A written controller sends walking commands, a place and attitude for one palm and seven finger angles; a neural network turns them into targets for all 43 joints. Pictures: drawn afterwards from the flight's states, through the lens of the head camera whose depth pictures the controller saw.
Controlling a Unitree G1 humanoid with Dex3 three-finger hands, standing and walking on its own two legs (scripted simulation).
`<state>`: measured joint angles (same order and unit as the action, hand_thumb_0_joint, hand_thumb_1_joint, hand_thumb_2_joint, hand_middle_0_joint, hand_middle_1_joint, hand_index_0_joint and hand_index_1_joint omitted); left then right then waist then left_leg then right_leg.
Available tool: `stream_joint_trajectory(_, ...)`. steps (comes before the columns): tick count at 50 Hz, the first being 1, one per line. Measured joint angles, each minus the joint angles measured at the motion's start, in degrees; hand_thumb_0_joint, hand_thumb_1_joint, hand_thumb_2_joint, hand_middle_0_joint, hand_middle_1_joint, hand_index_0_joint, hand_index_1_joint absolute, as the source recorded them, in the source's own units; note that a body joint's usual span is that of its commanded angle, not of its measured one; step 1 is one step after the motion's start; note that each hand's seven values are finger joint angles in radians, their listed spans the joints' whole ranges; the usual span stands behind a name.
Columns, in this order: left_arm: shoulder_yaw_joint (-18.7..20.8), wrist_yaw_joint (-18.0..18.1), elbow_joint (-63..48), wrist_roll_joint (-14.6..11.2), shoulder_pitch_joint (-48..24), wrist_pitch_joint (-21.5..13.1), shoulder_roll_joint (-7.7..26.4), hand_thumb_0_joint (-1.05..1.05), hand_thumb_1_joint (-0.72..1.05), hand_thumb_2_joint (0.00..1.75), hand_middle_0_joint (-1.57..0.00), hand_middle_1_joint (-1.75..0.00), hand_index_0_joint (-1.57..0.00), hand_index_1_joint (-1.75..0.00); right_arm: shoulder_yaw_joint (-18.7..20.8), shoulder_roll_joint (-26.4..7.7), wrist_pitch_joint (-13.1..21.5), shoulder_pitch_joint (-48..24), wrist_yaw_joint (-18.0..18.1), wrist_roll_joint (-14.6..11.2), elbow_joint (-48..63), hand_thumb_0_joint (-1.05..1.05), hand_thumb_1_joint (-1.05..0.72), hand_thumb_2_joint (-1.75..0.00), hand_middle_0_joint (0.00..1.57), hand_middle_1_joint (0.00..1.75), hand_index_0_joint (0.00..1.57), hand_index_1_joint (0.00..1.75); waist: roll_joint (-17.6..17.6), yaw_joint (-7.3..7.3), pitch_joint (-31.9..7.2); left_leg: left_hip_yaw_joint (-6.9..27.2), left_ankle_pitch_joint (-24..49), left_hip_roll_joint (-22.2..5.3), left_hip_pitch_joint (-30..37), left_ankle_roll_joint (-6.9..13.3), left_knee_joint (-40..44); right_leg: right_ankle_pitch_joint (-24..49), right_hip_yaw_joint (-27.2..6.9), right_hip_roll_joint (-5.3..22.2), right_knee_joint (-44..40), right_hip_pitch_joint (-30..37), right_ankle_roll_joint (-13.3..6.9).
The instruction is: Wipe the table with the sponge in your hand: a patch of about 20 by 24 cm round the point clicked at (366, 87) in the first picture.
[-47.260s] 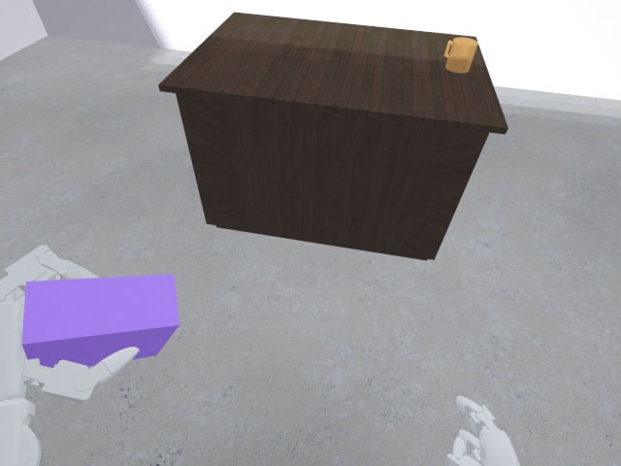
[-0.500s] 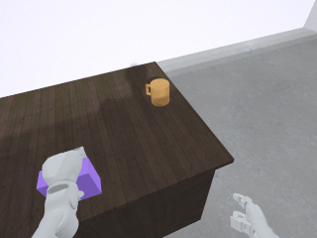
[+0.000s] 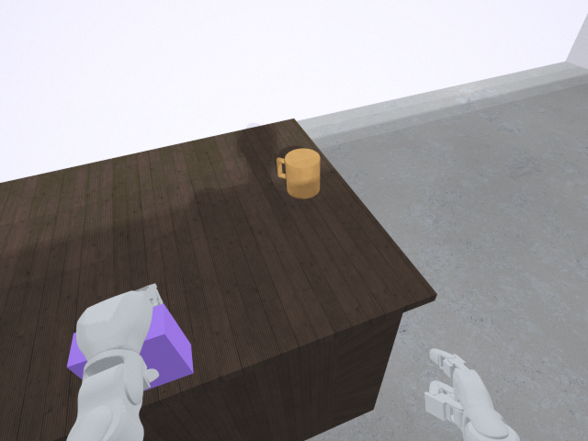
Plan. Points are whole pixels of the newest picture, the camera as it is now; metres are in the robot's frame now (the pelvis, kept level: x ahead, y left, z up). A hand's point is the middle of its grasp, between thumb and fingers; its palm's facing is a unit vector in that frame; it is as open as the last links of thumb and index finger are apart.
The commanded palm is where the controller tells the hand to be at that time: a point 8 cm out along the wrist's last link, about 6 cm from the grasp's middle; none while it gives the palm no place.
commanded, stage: lift the sponge slowly off the table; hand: left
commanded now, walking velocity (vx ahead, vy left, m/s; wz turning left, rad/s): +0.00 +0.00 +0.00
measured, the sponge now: (142, 360) +0.22 +0.27 -0.01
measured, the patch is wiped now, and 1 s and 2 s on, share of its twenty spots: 1.00 1.00 1.00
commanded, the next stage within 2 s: bring the sponge back beside the body in 1.86 s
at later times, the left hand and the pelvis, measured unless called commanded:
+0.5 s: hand (144, 336) +0.22 +0.24 +0.05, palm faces +0.03 -0.18 -0.98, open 9.5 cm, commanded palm +0.19 +0.24 +0.12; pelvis +0.00 +0.00 +0.00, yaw +0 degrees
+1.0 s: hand (140, 316) +0.23 +0.24 +0.08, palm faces +0.06 -0.16 -0.99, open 9.5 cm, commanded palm +0.20 +0.24 +0.16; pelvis +0.00 -0.02 +0.00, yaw +0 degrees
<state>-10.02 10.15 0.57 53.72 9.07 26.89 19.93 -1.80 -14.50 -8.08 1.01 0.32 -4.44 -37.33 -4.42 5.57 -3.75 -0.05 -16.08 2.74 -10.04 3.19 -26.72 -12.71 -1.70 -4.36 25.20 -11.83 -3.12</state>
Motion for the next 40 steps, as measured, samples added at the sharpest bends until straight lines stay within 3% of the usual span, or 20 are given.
stream_joint_trajectory(23, -2.1, -2.96, -5.19, -0.4, 0.48, -0.4, 0.11, -0.01, -0.49, 1.1, -0.77, -1.41, -0.81, -1.39, -0.33, 0.45, 1.2, -1.18, 0.06, 1.02, -0.87, 0.01, -0.9, -0.9, 0.2, 0.3, 0.2, 0.3, -0.71, 1.48, 1.76, 0.67, 0.94, 0.0, 3.65, -0.24, 2.62, 0.73, 0.39, 0.03, -2.57, 3.76, -0.3)
stream_joint_trajectory(40, -0.76, -6.1, -8.46, -2.32, -1.24, 3.27, 2.21, -0.01, -0.49, 1.1, -0.78, -1.41, -0.81, -1.39, -1.12, -0.21, 0.07, -2.64, 0.27, 0.73, -0.41, 0.01, -0.9, -0.9, 0.2, 0.3, 0.2, 0.3, -0.78, 1.08, 2.54, 0.78, 1.76, -0.74, 5.77, -1.19, 4.44, 1.45, 0.36, -0.7, -3.97, 5.62, -1.27)
